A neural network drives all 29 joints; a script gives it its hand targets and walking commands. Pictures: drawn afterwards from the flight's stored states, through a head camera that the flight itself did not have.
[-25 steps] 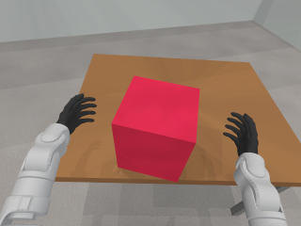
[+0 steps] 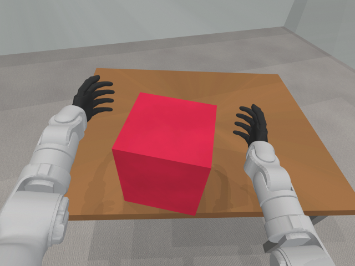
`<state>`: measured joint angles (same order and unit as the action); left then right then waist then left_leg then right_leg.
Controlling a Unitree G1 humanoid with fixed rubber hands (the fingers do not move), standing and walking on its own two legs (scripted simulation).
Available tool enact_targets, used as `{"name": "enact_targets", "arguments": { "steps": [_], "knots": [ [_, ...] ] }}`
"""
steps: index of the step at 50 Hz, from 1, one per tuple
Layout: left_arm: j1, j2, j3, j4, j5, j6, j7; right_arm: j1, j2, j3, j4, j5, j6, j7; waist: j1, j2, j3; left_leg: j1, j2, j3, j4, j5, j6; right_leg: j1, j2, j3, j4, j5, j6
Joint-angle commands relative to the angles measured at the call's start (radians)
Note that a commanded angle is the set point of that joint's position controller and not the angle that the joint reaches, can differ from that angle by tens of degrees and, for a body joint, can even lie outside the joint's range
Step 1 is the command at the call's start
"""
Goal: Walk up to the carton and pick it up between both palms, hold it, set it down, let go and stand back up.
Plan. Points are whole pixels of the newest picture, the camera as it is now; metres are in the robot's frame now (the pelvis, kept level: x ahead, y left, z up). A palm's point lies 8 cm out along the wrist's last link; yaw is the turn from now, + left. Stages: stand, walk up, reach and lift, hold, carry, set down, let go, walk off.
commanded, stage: reach and lift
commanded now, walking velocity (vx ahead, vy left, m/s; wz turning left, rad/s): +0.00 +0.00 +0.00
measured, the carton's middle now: (168, 155) +0.41 -0.03 -0.02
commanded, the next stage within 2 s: none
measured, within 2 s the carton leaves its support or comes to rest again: neither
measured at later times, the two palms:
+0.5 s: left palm (87, 101) +0.46 +0.16 +0.15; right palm (255, 130) +0.37 -0.22 +0.12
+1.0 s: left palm (104, 136) +0.45 +0.14 +0.04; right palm (234, 156) +0.36 -0.19 +0.03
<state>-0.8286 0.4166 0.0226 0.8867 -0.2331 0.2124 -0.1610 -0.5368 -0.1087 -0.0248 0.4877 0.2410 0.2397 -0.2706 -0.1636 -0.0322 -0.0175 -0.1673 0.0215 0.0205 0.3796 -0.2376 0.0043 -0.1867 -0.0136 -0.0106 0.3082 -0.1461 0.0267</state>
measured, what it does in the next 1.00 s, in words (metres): stands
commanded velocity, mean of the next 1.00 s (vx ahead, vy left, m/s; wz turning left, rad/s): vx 0.00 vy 0.00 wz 0.00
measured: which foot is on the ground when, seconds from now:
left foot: down 0.00-1.00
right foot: down 0.00-1.00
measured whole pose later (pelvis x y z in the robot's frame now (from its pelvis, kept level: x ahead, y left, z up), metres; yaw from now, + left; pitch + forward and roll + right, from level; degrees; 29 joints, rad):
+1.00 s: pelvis -0.02 +0.00 -0.03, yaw +1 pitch +19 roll -2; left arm -1.09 0.32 -0.08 1.58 -0.20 -0.27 -0.07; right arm -0.85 0.00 -0.14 1.28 0.16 -0.26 -0.26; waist -0.22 -0.04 -0.22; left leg -0.71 0.03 -0.03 0.69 -0.31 -0.01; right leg -0.70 -0.01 -0.05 0.58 -0.21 0.02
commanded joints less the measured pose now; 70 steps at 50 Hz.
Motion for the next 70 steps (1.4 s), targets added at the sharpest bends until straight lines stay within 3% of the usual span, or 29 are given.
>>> {"name": "enact_targets", "arguments": {
  "steps": [1,4,6,7,9,14,20,23,26,28,29,30,34,35,36,37,38,42,43,45,49,50,54,58,64,65,69,70],
  "knots": [
    [-0.362,0.137,0.044,-0.153,0.036,-0.037,0.017,-0.354,-0.101,-0.038,-0.097,-0.005,-0.115,-0.024,0.0,0.09,-0.425,0.043,-0.035,0.016,0.01,0.369,-0.026,0.277,0.041,-0.016,0.068,0.548,0.004],
    [-0.428,0.134,0.024,-0.137,0.036,-0.031,0.034,-0.411,-0.124,-0.05,-0.035,-0.002,-0.133,-0.017,-0.006,0.138,-0.414,0.096,-0.028,0.009,0.034,0.435,-0.054,0.205,0.052,-0.039,0.054,0.494,-0.009],
    [-0.451,0.14,0.026,-0.07,0.041,-0.026,0.038,-0.441,-0.12,-0.03,0.032,0.008,-0.122,-0.016,-0.004,0.128,-0.376,0.09,-0.028,0.008,0.029,0.405,-0.048,0.178,0.049,-0.04,0.042,0.449,-0.014],
    [-0.491,0.136,0.012,-0.017,0.036,-0.027,0.039,-0.468,-0.131,-0.049,0.092,0.002,-0.116,-0.015,-0.02,0.142,-0.349,0.079,-0.026,0.01,0.02,0.368,-0.048,0.155,0.047,-0.046,0.035,0.405,-0.017],
    [-0.493,0.131,-0.016,-0.016,0.006,-0.036,0.039,-0.481,-0.128,-0.033,0.084,0.023,-0.111,-0.009,-0.028,0.106,-0.346,0.069,-0.019,0.006,0.009,0.337,-0.036,0.173,0.047,-0.042,0.032,0.399,-0.025],
    [-0.58,0.123,-0.06,0.128,-0.018,-0.091,0.048,-0.576,-0.136,-0.059,0.194,0.018,-0.126,0.003,-0.043,0.129,-0.406,0.053,-0.015,-0.004,0.023,0.316,-0.037,0.112,0.042,-0.044,0.033,0.364,-0.038],
    [-0.539,0.077,-0.087,0.272,0.004,-0.155,0.042,-0.532,-0.129,-0.054,0.387,0.014,-0.19,0.011,-0.054,0.158,-0.407,0.126,-0.01,-0.019,0.063,0.431,-0.064,0.014,0.052,-0.063,0.028,0.349,-0.046],
    [-0.5,0.068,-0.078,0.354,0.024,-0.201,0.035,-0.523,-0.111,-0.034,0.426,0.012,-0.245,0.015,-0.027,0.157,-0.39,0.099,-0.017,-0.018,0.071,0.395,-0.06,-0.001,0.05,-0.064,0.036,0.322,-0.04],
    [-0.534,0.07,-0.074,0.367,0.019,-0.265,0.047,-0.575,-0.102,-0.019,0.4,0.021,-0.305,0.015,-0.007,0.122,-0.401,0.019,-0.025,-0.007,0.09,0.343,-0.047,-0.002,0.047,-0.057,0.066,0.319,-0.033],
    [-0.552,0.066,-0.073,0.406,0.011,-0.313,0.058,-0.595,-0.085,-0.022,0.423,0.013,-0.34,0.019,-0.005,0.106,-0.41,-0.061,-0.027,-0.005,0.101,0.268,-0.039,-0.043,0.042,-0.053,0.096,0.275,-0.028],
    [-0.585,0.075,-0.07,0.391,-0.001,-0.338,0.066,-0.625,-0.076,-0.005,0.386,0.022,-0.35,0.025,0.018,0.092,-0.427,-0.094,-0.03,0.004,0.111,0.242,-0.028,-0.039,0.037,-0.046,0.109,0.255,-0.024],
    [-0.588,0.074,-0.079,0.414,-0.017,-0.357,0.072,-0.626,-0.074,-0.023,0.417,0.013,-0.356,0.026,-0.002,0.081,-0.436,-0.133,-0.027,0.0,0.115,0.205,-0.02,-0.075,0.034,-0.044,0.124,0.224,-0.025],
    [-0.629,0.072,-0.104,0.49,-0.045,-0.43,0.086,-0.662,-0.04,-0.035,0.45,-0.024,-0.38,0.023,-0.006,0.053,-0.522,-0.272,-0.026,0.009,0.132,0.065,0.006,-0.125,0.02,-0.03,0.166,0.114,-0.021],
    [-0.64,0.063,-0.115,0.48,-0.059,-0.448,0.087,-0.678,-0.029,-0.039,0.435,-0.032,-0.393,0.02,-0.011,0.057,-0.562,-0.302,-0.026,0.011,0.14,0.06,0.008,-0.12,0.014,-0.028,0.183,0.124,-0.016],
    [-0.647,0.054,-0.133,0.502,-0.068,-0.461,0.086,-0.679,-0.025,-0.056,0.472,-0.045,-0.4,0.015,-0.036,0.053,-0.575,-0.322,-0.025,0.011,0.152,0.055,0.008,-0.149,0.012,-0.031,0.192,0.126,-0.011],
    [-0.642,0.047,-0.133,0.53,-0.074,-0.47,0.086,-0.677,-0.02,-0.05,0.481,-0.044,-0.411,0.016,-0.036,0.045,-0.598,-0.325,-0.026,0.008,0.163,0.06,0.008,-0.15,0.01,-0.031,0.209,0.137,-0.011],
    [-0.637,0.038,-0.143,0.553,-0.066,-0.482,0.086,-0.65,-0.017,-0.067,0.53,-0.056,-0.422,0.013,-0.048,0.078,-0.622,-0.326,-0.029,0.01,0.175,0.06,0.001,-0.171,0.007,-0.03,0.212,0.137,-0.012],
    [-0.634,-0.001,-0.14,0.609,-0.031,-0.505,0.078,-0.622,-0.001,-0.119,0.656,-0.099,-0.467,0.001,-0.077,0.118,-0.657,-0.339,-0.035,0.007,0.239,0.101,-0.023,-0.22,0.013,-0.039,0.246,0.172,-0.009],
    [-0.628,-0.01,-0.124,0.601,-0.004,-0.506,0.083,-0.63,-0.008,-0.121,0.665,-0.095,-0.487,0.0,-0.063,0.147,-0.673,-0.312,-0.036,0.007,0.25,0.148,-0.039,-0.24,0.021,-0.047,0.252,0.195,-0.013],
    [-0.624,-0.021,-0.116,0.587,0.026,-0.513,0.084,-0.6,-0.013,-0.137,0.717,-0.09,-0.527,0.0,-0.067,0.204,-0.678,-0.244,-0.031,-0.003,0.284,0.253,-0.069,-0.287,0.033,-0.061,0.252,0.238,-0.016],
    [-0.639,-0.013,-0.066,0.538,0.069,-0.536,0.101,-0.626,-0.029,-0.128,0.71,-0.071,-0.609,0.015,-0.022,0.255,-0.739,-0.205,-0.032,-0.012,0.342,0.418,-0.109,-0.303,0.05,-0.073,0.283,0.322,-0.024],
    [-0.675,-0.012,-0.061,0.544,0.071,-0.539,0.108,-0.666,-0.036,-0.129,0.706,-0.065,-0.62,0.022,-0.009,0.271,-0.75,-0.226,-0.036,-0.009,0.344,0.409,-0.116,-0.315,0.049,-0.078,0.296,0.308,-0.028],
    [-0.655,0.0,-0.034,0.596,0.086,-0.546,0.117,-0.667,-0.041,-0.114,0.72,-0.048,-0.637,0.03,0.001,0.236,-0.696,-0.283,-0.038,-0.008,0.341,0.359,-0.103,-0.283,0.04,-0.063,0.306,0.321,-0.026],
    [-0.665,-0.029,-0.09,0.657,0.038,-0.546,0.109,-0.693,-0.045,-0.107,0.755,-0.032,-0.613,0.035,-0.024,0.19,-0.641,-0.327,-0.034,-0.012,0.326,0.216,-0.083,-0.318,0.04,-0.065,0.302,0.211,-0.032],
    [-0.668,-0.115,-0.169,0.641,-0.016,-0.566,0.101,-0.705,-0.05,-0.113,0.805,-0.034,-0.603,0.04,-0.061,0.174,-0.668,-0.229,-0.014,-0.038,0.342,0.297,-0.089,-0.458,0.055,-0.094,0.287,0.157,-0.045],
    [-0.674,-0.113,-0.159,0.654,-0.017,-0.567,0.1,-0.71,-0.042,-0.119,0.783,-0.048,-0.605,0.043,-0.063,0.149,-0.678,-0.23,-0.016,-0.035,0.346,0.29,-0.082,-0.459,0.052,-0.089,0.281,0.155,-0.04],
    [-0.677,-0.143,-0.124,0.602,0.039,-0.575,0.113,-0.705,0.0,-0.153,0.756,-0.1,-0.624,0.04,-0.055,0.168,-0.723,-0.231,-0.018,-0.036,0.353,0.331,-0.091,-0.449,0.055,-0.09,0.287,0.184,-0.034],
    [-0.687,-0.135,-0.098,0.608,0.059,-0.573,0.116,-0.72,0.003,-0.161,0.748,-0.111,-0.627,0.042,-0.039,0.169,-0.722,-0.24,-0.02,-0.032,0.35,0.324,-0.089,-0.435,0.052,-0.084,0.283,0.178,-0.034]
  ]
}}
